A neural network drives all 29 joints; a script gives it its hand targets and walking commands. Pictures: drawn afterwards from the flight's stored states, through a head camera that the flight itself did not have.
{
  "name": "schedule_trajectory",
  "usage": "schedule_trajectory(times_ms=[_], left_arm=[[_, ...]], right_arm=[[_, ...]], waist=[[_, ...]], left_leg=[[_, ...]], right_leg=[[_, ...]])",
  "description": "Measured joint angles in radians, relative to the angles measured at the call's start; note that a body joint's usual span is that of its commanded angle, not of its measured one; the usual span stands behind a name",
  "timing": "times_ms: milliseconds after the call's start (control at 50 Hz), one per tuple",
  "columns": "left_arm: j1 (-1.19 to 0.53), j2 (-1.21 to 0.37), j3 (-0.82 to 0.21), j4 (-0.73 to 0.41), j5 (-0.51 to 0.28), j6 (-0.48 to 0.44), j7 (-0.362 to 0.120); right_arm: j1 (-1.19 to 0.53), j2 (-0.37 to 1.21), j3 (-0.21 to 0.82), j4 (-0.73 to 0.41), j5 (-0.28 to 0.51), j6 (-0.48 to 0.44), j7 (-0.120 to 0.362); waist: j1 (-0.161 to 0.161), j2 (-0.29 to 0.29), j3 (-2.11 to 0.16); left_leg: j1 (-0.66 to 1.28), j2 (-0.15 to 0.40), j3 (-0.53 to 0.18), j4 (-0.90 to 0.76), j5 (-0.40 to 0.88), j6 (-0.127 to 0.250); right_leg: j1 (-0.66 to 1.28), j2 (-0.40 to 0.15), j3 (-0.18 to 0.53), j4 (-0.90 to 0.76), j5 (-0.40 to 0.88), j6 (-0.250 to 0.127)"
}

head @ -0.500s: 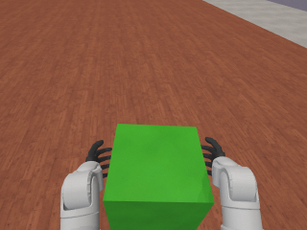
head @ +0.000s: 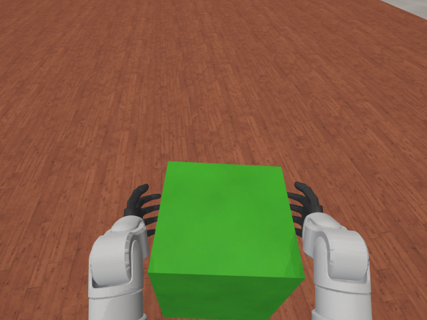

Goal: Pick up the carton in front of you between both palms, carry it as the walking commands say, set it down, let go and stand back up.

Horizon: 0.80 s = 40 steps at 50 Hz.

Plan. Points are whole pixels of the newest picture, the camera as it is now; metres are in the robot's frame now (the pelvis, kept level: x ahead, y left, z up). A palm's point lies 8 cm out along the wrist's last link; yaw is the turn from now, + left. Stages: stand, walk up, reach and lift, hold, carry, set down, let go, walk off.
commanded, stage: carry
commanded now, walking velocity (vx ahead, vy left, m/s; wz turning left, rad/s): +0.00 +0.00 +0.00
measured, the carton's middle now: (220, 245) +0.28 +0.00 +0.01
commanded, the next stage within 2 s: none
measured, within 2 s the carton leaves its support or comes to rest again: neither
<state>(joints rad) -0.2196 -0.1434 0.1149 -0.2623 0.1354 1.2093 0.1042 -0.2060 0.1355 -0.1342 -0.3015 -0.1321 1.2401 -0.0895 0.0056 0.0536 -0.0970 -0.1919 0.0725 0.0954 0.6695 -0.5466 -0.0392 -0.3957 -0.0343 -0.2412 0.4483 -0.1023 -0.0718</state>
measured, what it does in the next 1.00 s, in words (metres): steps on the spot: left foot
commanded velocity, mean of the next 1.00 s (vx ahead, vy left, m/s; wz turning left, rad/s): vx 0.00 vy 0.00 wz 0.00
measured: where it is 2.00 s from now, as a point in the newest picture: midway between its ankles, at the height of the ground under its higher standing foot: outside the picture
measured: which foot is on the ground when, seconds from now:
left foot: up 0.00-0.04, down 0.06-1.00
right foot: down 0.00-1.00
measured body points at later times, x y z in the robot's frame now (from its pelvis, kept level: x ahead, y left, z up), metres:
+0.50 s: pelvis +0.09 +0.02 +0.01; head +0.07 +0.02 +0.46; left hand +0.37 +0.18 +0.09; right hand +0.37 -0.13 +0.09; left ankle -0.03 +0.12 -0.72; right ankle +0.09 -0.09 -0.73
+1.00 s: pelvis +0.05 +0.02 +0.00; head +0.03 +0.02 +0.45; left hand +0.33 +0.18 +0.06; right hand +0.33 -0.12 +0.06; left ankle -0.03 +0.11 -0.73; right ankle +0.09 -0.09 -0.73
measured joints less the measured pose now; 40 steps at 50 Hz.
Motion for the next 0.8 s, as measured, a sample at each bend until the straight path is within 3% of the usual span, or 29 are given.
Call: schedule_trajectory(times_ms=[100, 220, 400, 800], left_arm=[[0.027, 0.005, 0.004, -0.004, -0.007, -0.002, -0.004], [0.022, 0.004, 0.012, -0.018, -0.007, -0.011, -0.005], [0.039, 0.007, 0.003, -0.006, -0.001, 0.000, -0.001], [0.043, 0.008, -0.008, 0.019, 0.010, -0.021, -0.006]], right_arm=[[0.012, 0.003, 0.019, 0.006, -0.007, 0.003, -0.003], [0.000, 0.005, 0.022, 0.006, -0.008, -0.011, -0.002], [0.016, 0.002, 0.025, 0.034, -0.005, -0.015, 0.002], [0.032, 0.000, 0.028, 0.048, -0.013, -0.037, 0.007]], waist=[[0.002, -0.008, 0.013], [-0.001, -0.030, -0.033], [-0.002, -0.048, -0.049], [-0.004, -0.040, -0.037]], left_leg=[[0.016, 0.002, 0.015, -0.201, 0.238, 0.008], [0.035, 0.000, 0.020, -0.181, 0.160, 0.009], [0.051, -0.008, 0.049, -0.150, 0.170, 0.007], [0.064, -0.009, 0.083, -0.159, 0.110, 0.033]], right_leg=[[0.060, 0.001, 0.004, -0.021, -0.041, 0.011], [0.053, -0.013, 0.007, 0.054, -0.120, 0.030], [0.054, -0.033, 0.037, 0.119, -0.141, 0.058], [0.060, -0.042, 0.050, 0.122, -0.182, 0.071]])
